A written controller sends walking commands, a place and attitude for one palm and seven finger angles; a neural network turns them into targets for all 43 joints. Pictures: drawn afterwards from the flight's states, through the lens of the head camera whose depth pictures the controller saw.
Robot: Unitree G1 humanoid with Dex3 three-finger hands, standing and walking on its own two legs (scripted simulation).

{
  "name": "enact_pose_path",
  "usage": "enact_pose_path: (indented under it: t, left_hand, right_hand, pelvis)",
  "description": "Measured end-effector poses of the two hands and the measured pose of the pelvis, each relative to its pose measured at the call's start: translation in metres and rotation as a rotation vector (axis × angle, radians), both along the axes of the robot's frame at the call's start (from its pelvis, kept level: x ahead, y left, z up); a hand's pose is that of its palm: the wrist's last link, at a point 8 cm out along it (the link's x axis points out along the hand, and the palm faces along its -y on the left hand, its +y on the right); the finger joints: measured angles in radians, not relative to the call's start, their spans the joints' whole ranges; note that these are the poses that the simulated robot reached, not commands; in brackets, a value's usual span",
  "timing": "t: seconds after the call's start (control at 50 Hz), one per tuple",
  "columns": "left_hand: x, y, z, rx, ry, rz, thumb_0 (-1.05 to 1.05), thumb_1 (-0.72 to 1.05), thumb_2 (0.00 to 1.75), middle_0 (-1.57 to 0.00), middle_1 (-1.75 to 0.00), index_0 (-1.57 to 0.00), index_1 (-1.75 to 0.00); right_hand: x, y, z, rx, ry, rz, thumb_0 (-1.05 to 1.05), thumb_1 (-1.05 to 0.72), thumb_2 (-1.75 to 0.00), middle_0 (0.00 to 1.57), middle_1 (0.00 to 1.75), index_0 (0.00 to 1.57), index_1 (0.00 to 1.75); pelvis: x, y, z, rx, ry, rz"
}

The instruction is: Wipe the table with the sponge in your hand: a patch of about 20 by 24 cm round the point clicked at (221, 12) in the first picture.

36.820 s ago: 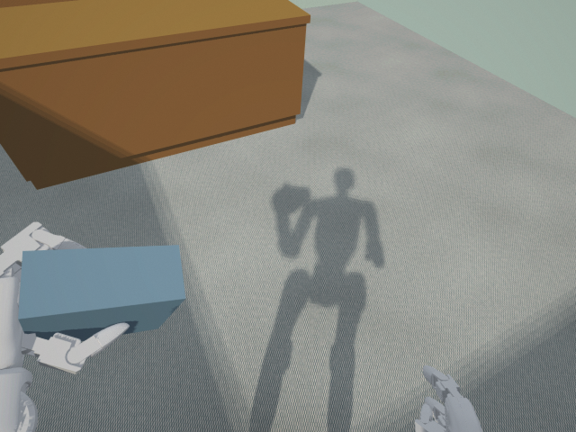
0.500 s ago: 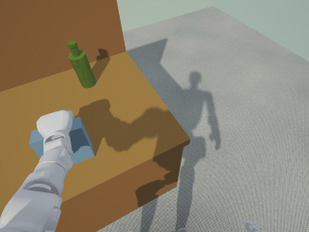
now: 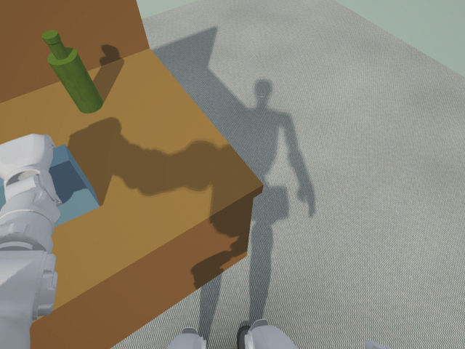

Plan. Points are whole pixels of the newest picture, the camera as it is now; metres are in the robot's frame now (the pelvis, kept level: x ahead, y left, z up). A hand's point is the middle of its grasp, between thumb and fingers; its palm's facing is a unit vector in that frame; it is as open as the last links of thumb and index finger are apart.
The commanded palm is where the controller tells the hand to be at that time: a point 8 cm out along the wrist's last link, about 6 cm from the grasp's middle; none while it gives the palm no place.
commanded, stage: wipe forward along the middle lane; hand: left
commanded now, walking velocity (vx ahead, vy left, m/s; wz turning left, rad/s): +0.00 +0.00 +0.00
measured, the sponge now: (52, 199) +0.41 +0.34 -0.03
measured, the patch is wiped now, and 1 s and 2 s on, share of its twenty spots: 1.00 1.00 1.00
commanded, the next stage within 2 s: slide back across to the first lane in 0.34 s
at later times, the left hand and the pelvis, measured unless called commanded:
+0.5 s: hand (24, 154) +0.48 +0.39 +0.02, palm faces -0.16 -0.02 -0.99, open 10.1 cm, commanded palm +0.46 +0.38 +0.06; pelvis +0.02 +0.05 +0.00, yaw -1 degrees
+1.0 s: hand (14, 157) +0.47 +0.40 +0.03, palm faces -0.08 -0.06 -1.00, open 10.1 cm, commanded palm +0.43 +0.42 +0.07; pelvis +0.06 +0.07 +0.02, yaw -1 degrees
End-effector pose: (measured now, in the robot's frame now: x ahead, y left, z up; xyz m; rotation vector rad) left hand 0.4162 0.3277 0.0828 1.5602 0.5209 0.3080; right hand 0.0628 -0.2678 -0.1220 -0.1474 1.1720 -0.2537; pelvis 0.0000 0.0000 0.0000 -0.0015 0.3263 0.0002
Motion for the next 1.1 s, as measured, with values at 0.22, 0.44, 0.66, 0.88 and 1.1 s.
enact_pose_path:
  t: [0.22,0.44,0.66,0.88,1.1]
  left_hand:
    - [0.025,0.026,0.0,-0.023,0.015,-0.003,0.03,-0.61,1.14,-0.78,-1.31,-0.8,-1.32]
    - [0.052,0.047,-0.001,-0.015,0.027,-0.035,0.02,-0.61,1.14,-0.79,-1.31,-0.81,-1.32]
    - [0.052,0.06,-0.003,-0.054,-0.02,-0.048,0.01,-0.61,1.14,-0.78,-1.32,-0.8,-1.33]
    - [0.047,0.063,-0.004,-0.063,-0.045,-0.053,0.01,-0.59,1.14,-0.76,-1.35,-0.78,-1.36]
    - [0.038,0.085,0.001,-0.032,-0.031,0.004,0.01,-0.58,1.14,-0.73,-1.37,-0.75,-1.39]
  right_hand:
    - [-0.018,0.011,0.006,-0.039,0.052,-0.009,0.01,-0.91,-0.9,0.2,0.3,0.2,0.3]
    - [-0.023,0.042,0.01,-0.042,0.117,-0.014,0.01,-0.91,-0.9,0.2,0.3,0.2,0.3]
    - [0.003,0.078,0.014,0.013,0.116,-0.017,0.01,-0.91,-0.9,0.2,0.3,0.2,0.3]
    - [0.054,0.082,0.026,0.017,0.042,0.03,0.01,-0.91,-0.9,0.2,0.3,0.2,0.3]
    - [0.083,0.072,0.036,0.005,0.022,0.054,0.01,-0.91,-0.9,0.2,0.3,0.2,0.3]
  pelvis:
    - [0.001,0.017,-0.003,-0.021,0.033,-0.004]
    - [0.015,0.044,-0.003,-0.043,0.06,0.002]
    - [0.037,0.065,0.007,-0.05,0.042,-0.006]
    - [0.054,0.072,0.015,-0.051,0.005,-0.002]
    - [0.063,0.068,0.021,-0.046,-0.012,-0.001]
